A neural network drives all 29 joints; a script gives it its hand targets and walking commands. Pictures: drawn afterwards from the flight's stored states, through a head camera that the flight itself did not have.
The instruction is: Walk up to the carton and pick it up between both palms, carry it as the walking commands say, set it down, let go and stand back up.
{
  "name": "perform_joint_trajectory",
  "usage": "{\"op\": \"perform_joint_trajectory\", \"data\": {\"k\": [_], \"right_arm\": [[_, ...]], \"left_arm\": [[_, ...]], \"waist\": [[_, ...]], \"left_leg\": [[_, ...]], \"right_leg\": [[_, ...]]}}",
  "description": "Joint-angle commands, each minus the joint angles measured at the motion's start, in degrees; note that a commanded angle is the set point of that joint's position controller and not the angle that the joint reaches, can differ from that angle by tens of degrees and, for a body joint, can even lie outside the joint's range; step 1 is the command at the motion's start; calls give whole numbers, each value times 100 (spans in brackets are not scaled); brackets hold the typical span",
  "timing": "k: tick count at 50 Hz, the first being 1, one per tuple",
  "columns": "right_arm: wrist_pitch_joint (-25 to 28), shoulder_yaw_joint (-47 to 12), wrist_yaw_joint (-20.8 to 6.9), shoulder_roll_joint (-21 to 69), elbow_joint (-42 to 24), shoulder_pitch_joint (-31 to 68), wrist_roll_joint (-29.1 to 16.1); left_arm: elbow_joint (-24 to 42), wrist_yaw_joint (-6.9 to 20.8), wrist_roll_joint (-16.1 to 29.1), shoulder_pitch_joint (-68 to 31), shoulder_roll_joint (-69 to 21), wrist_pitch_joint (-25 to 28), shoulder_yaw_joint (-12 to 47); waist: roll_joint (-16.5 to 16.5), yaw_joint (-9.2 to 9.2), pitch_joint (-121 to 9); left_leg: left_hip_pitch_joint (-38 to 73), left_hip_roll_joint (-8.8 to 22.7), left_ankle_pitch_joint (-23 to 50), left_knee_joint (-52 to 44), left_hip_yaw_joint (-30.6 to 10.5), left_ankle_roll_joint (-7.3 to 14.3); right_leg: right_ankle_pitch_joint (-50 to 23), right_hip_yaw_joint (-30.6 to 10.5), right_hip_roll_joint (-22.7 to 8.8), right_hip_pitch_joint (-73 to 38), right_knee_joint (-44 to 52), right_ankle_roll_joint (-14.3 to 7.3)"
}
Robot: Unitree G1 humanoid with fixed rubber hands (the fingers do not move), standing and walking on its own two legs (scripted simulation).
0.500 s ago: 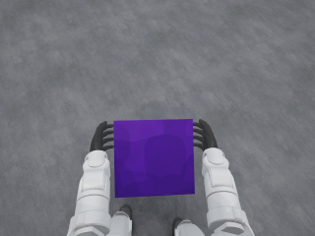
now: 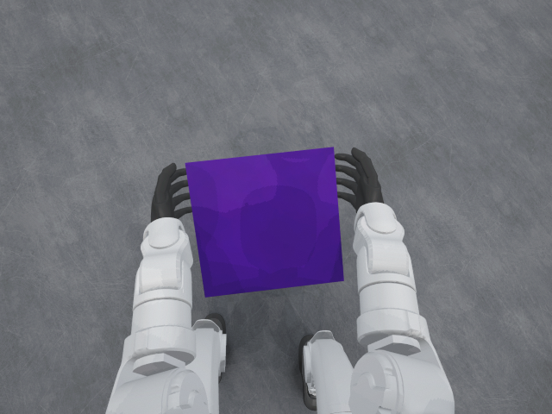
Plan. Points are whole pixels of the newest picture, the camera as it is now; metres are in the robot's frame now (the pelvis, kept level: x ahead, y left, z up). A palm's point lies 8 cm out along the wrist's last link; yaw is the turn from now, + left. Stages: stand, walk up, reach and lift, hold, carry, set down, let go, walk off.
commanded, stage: set down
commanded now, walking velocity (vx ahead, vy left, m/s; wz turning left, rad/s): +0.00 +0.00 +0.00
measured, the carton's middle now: (266, 210) +0.43 +0.01 -0.17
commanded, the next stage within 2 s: none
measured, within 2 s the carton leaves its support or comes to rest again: neither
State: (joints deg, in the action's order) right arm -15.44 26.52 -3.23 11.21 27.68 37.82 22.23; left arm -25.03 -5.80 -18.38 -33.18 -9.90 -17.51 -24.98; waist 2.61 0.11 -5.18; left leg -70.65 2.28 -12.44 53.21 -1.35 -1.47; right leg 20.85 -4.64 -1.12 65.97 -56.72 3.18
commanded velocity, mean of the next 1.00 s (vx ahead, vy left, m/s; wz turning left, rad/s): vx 0.00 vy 0.00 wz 0.00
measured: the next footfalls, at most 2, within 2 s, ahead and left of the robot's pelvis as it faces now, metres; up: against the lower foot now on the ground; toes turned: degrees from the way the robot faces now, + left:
none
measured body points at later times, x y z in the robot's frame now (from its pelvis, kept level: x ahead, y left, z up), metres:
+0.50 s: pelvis -0.01 +0.00 -0.07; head +0.25 +0.03 +0.29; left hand +0.43 +0.18 -0.17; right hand +0.45 -0.12 -0.16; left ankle +0.10 +0.14 -0.66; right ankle +0.04 -0.17 -0.66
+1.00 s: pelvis -0.02 +0.00 -0.13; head +0.29 +0.03 +0.20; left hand +0.46 +0.18 -0.25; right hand +0.48 -0.11 -0.24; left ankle +0.10 +0.14 -0.66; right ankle +0.04 -0.17 -0.66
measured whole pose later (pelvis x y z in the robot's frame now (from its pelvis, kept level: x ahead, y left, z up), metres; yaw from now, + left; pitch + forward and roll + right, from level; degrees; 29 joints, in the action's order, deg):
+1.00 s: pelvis -0.02 +0.00 -0.13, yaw -1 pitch +48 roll -3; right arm -18.0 27.3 -1.1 5.9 27.7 54.3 15.2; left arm -28.0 -5.2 -14.9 -54.1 -2.5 -19.8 -26.2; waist 1.5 -0.8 -6.9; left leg -111.6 0.8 -19.3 82.6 -4.0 -1.6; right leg 29.7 -4.6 0.0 105.3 -86.6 5.1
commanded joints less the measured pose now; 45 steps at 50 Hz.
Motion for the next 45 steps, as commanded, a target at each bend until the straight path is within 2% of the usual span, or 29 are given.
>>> {"op": "perform_joint_trajectory", "data": {"k": [1, 2, 3, 4, 7, 8, 9, 10, 11, 12, 13, 16, 18, 19, 21, 24, 25, 27, 31, 32, 35, 38, 39, 40, 41, 42, 43, 44, 45], "right_arm": [[16, -2653, -1552, 4734, 1199, 3385, -701], [32, -2635, -1545, 4594, 1206, 3340, -667], [58, -2801, -1521, 4845, 986, 3331, -770], [23, -2765, -1506, 4762, 1021, 3432, -705], [-9, -2774, -1550, 4881, 1177, 3449, -829], [-29, -2655, -1496, 4706, 1073, 3451, -790], [-44, -2727, -1561, 4730, 1190, 3375, -800], [-63, -2689, -1528, 4688, 1203, 3430, -727], [-9, -2986, -1545, 4840, 954, 3798, -910], [-34, -2910, -1568, 4757, 1049, 3591, -907], [21, -3086, -1522, 4817, 677, 3945, -1071], [-43, -3095, -1473, 4652, 690, 4159, -1109], [-69, -3250, -1468, 4699, 697, 4090, -1129], [-100, -3346, -1448, 4820, 796, 4097, -1315], [-103, -3243, -1452, 4755, 602, 4156, -1275], [-137, -3387, -1471, 4639, 645, 4405, -1420], [-113, -3201, -1481, 4526, 680, 4503, -1365], [-120, -3227, -1505, 4410, 552, 4712, -1370], [-186, -3124, -1404, 4321, 945, 4827, -1239], [-154, -3224, -1431, 4453, 786, 4891, -1303], [-168, -3083, -1453, 4174, 845, 5034, -1364], [-161, -3058, -1404, 4311, 941, 5096, -1326], [-148, -2901, -1455, 4167, 947, 5027, -1343], [-143, -3063, -1450, 4217, 865, 5053, -1290], [-90, -3186, -1401, 4077, 585, 5258, -1488], [-88, -3121, -1391, 4065, 749, 5219, -1421], [-88, -3238, -1378, 3927, 642, 5339, -1416], [-62, -3190, -1372, 3885, 587, 5500, -1459], [-137, -3104, -1358, 4048, 946, 5363, -1334]], "left_arm": [[-374, 1755, 451, -4004, -4822, 255, 2826], [-167, 1789, 672, -4248, -4849, 290, 3025], [-254, 1772, 714, -4178, -4838, 323, 3115], [-404, 1821, 784, -4114, -5023, 263, 3168], [-318, 1812, 733, -4330, -4818, 265, 3099], [-480, 1834, 781, -4383, -4894, 198, 3148], [-280, 1829, 818, -4382, -4893, 210, 3184], [-249, 1841, 925, -4529, -4928, 219, 3222], [-48, 1834, 941, -4618, -4861, 294, 3275], [153, 1808, 1082, -4911, -4833, 298, 3439], [-140, 1806, 980, -4674, -4936, 259, 3456], [-501, 1816, 1102, -4720, -4969, 126, 3363], [-91, 1856, 1311, -5014, -5032, 149, 3648], [-139, 1862, 1291, -5192, -4766, 152, 3596], [-294, 1817, 1244, -5011, -4975, 54, 3640], [-335, 1826, 1311, -5221, -4924, -3, 3708], [-439, 1796, 1233, -5181, -4977, -32, 3550], [-351, 1780, 1184, -5353, -4836, -39, 3532], [-1001, 1797, 1147, -5259, -4690, -102, 3228], [-936, 1776, 1123, -5091, -4884, -68, 3161], [-983, 1795, 1147, -5449, -4659, -95, 3096], [-884, 1784, 1154, -5602, -4651, -40, 3054], [-884, 1766, 1140, -5605, -4675, -67, 3087], [-848, 1777, 1175, -5509, -4564, -40, 3142], [-739, 1757, 1200, -5619, -4599, -15, 3207], [-674, 1724, 1209, -5776, -4460, 25, 3170], [-750, 1743, 1320, -5718, -4438, 19, 3196], [-1052, 1726, 1203, -5573, -4515, -27, 3059], [-936, 1704, 1229, -5623, -4508, 25, 2978]], "waist": [[-356, -319, -4026], [-372, 3, -4517], [-320, -114, -4731], [-329, 33, -4835], [-425, -230, -4772], [-468, 0, -4815], [-468, -127, -4964], [-469, 66, -5175], [-404, -255, -5502], [-456, -77, -5514], [-634, -251, -5704], [-479, -154, -5528], [-213, -28, -5857], [-370, -298, -5864], [-585, -149, -5902], [-553, -264, -5933], [-548, -135, -5554], [-660, -255, -5694], [-187, -151, -5388], [-292, -333, -5476], [-426, -192, -5597], [-314, -241, -5531], [-644, -138, -5521], [-360, -142, -5786], [-738, -235, -6090], [-585, -275, -5785], [-334, -96, -5995], [-555, -239, -5722], [-308, -196, -5770]], "left_leg": [[2537, -1026, 267, 201, 319, 58], [2502, -1018, 160, 359, 260, 8], [2548, -1036, 629, 506, 372, 37], [2485, -1055, 539, 553, 239, 59], [2302, -1029, 745, 655, 293, 66], [2250, -1029, 760, 815, 366, 0], [2295, -1011, 834, 813, 271, 7], [2186, -988, 909, 1009, 324, -30], [2121, -1023, 1085, 1112, 350, -21], [2112, -1010, 1217, 1117, 355, -68], [2325, -1005, 1243, 1245, 315, -16], [1909, -992, 937, 1395, 339, -57], [1786, -1031, 1237, 1550, 358, -69], [1789, -1023, 1025, 1597, 434, -68], [1887, -1023, 968, 1677, 426, -102], [1661, -1036, 872, 1776, 476, -164], [1465, -1008, 535, 1791, 397, -118], [1521, -1021, 714, 1902, 405, -159], [802, -1044, 369, 2087, 438, -115], [932, -1082, 264, 2067, 428, -69], [1086, -1066, 389, 2270, 419, -91], [846, -1056, 604, 2444, 452, -76], [1076, -1057, 644, 2378, 381, -72], [1078, -1058, 981, 2555, 317, -85], [988, -1066, 1034, 2738, 468, -124], [734, -1056, 1017, 2713, 436, -117], [812, -1075, 1003, 2801, 351, -107], [776, -1067, 1067, 2796, 391, -122], [514, -1078, 794, 2812, 424, -87]], "right_leg": [[-343, 657, 1108, 535, 128, -308], [-392, 749, 1142, 470, -94, -333], [-834, 659, 1158, 453, -123, -285], [-657, 784, 1148, 526, -274, -283], [-686, 766, 1151, 934, -402, -245], [-684, 750, 1196, 1051, -400, -266], [-680, 821, 1180, 1154, -563, -273], [-739, 775, 1177, 1201, -639, -282], [-853, 785, 1177, 1167, -781, -234], [-1040, 851, 1197, 1293, -863, -233], [-940, 760, 1208, 1465, -926, -212], [-667, 873, 1158, 1659, -1072, -191], [-887, 939, 1187, 1594, -1159, -193], [-704, 898, 1159, 1648, -1225, -154], [-698, 946, 1202, 1814, -1318, -199], [-569, 983, 1216, 1982, -1475, -157], [-311, 1014, 1184, 2270, -1540, -175], [-393, 984, 1205, 2457, -1633, -195], [-183, 1024, 1169, 2461, -1785, -147], [-65, 1038, 1150, 2359, -1862, -172], [-58, 1079, 1180, 2829, -1965, -177], [-214, 1066, 1170, 3009, -2102, -175], [-200, 1146, 1170, 3196, -2140, -181], [-400, 1174, 1192, 3205, -2258, -140], [-492, 1057, 1170, 3087, -2341, -172], [-488, 1068, 1151, 3194, -2372, -126], [-410, 1182, 1158, 3167, -2431, -101], [-406, 1129, 1146, 3366, -2392, -126], [-303, 1109, 1123, 3196, -2441, -121]]}}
